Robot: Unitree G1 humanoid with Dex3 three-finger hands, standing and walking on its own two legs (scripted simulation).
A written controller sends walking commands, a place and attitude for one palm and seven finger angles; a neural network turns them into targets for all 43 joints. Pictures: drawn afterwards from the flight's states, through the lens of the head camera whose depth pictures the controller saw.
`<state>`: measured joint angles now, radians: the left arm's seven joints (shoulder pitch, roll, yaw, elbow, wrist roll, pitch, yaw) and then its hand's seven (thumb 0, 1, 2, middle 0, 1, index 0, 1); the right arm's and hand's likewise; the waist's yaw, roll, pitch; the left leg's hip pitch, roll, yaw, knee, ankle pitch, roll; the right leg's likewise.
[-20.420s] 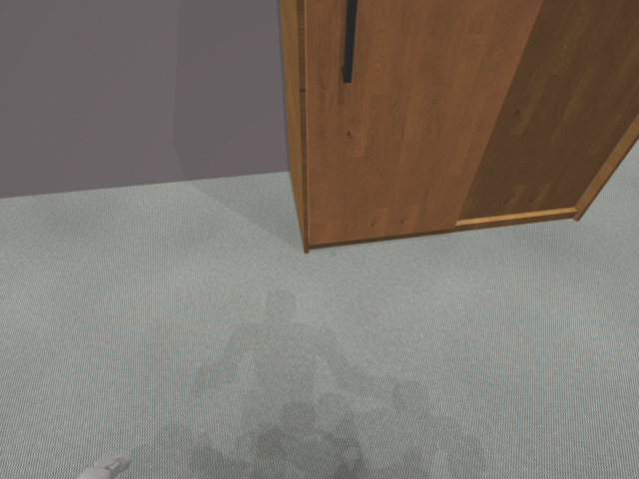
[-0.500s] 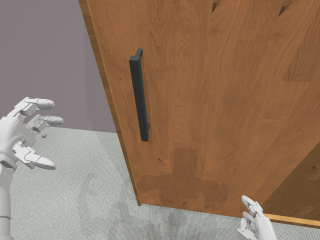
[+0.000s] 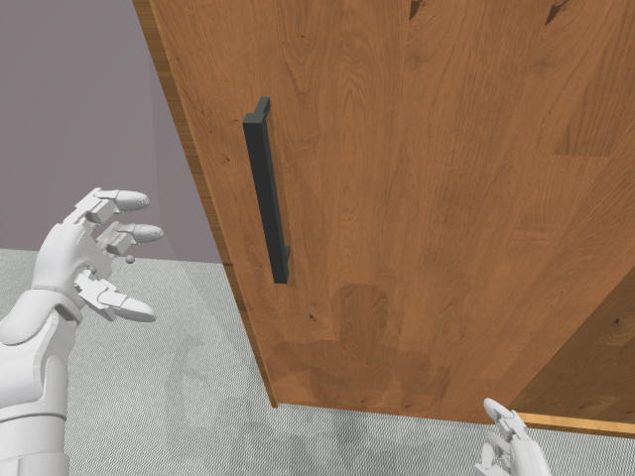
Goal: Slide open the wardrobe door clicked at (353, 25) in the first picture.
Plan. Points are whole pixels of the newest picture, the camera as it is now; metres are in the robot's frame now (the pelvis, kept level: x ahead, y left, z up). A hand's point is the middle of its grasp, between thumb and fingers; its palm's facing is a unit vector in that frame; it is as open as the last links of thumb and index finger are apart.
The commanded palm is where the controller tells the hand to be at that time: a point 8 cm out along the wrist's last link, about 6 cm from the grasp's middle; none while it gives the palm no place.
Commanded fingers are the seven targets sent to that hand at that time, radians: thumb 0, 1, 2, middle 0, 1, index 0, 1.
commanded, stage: move the hooked fingers beside the handle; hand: left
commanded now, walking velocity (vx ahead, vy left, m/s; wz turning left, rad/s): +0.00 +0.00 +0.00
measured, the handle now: (273, 203) +0.43 +0.10 +0.13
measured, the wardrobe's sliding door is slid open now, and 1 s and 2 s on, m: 0.00 0.00 0.00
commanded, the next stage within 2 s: none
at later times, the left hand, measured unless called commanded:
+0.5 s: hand (177, 240) +0.34 +0.20 +0.15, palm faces +0.01 -1.00 -0.02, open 14.0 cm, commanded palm +0.32 +0.24 +0.15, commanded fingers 0.00 -0.50 0.30 -0.30 -1.20 -0.30 -1.20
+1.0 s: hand (214, 218) +0.38 +0.16 +0.15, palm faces -0.01 -1.00 -0.01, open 14.0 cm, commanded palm +0.35 +0.21 +0.15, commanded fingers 0.00 -0.50 0.30 -0.30 -1.20 -0.30 -1.20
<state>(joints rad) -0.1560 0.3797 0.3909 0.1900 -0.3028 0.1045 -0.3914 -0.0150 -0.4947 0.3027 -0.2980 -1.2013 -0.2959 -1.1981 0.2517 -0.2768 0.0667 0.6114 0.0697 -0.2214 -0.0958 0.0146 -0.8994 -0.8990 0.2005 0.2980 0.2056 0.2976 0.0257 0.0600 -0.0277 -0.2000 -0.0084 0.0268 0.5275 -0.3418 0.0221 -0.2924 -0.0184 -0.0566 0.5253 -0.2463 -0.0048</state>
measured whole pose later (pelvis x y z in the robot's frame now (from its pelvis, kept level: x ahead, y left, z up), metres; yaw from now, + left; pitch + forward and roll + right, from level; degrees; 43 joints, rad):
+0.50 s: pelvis +0.00 -0.01 +0.00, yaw +0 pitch +1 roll +0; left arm -0.30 0.32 0.29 0.30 -0.25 0.10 -0.29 -0.01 -0.50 0.30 -0.30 -1.20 -0.30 -1.20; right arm 0.23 -0.27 0.07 0.63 0.07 -0.18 -0.11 0.01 -0.90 -0.90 0.20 0.30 0.21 0.30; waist 0.01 0.05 -0.02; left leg -0.20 -0.01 0.02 0.52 -0.33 0.01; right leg -0.30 -0.02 -0.06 0.53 -0.24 -0.01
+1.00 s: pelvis +0.00 -0.01 +0.00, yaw -1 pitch +2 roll +0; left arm -0.44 0.29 0.25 0.46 -0.22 0.02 -0.21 -0.02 -0.50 0.30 -0.30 -1.20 -0.30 -1.20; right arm 0.27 -0.27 0.05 0.65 0.07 -0.14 -0.09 0.01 -0.90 -0.90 0.20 0.30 0.21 0.30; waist -0.01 0.05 -0.02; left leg -0.22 0.00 0.04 0.50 -0.32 0.01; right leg -0.32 -0.01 -0.05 0.51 -0.23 -0.02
